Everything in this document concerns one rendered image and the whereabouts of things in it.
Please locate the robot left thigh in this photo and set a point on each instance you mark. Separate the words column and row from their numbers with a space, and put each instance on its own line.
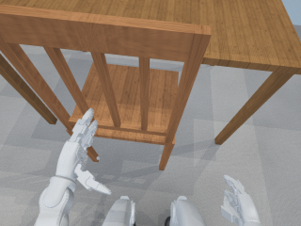
column 122, row 213

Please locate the robot right thigh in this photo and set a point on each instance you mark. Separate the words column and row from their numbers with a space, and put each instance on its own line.
column 185, row 213

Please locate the chair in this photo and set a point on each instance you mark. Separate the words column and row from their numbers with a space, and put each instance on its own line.
column 130, row 103

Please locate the robot left hand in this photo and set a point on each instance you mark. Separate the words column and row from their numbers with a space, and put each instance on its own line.
column 75, row 150

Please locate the table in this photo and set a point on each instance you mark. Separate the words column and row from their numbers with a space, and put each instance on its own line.
column 246, row 34

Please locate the robot thigh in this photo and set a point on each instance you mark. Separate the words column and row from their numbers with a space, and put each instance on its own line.
column 185, row 213
column 122, row 213

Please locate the robot left forearm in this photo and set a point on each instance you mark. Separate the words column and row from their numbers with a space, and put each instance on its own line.
column 56, row 201

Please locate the robot right hand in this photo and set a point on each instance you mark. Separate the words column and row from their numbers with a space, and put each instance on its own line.
column 242, row 208

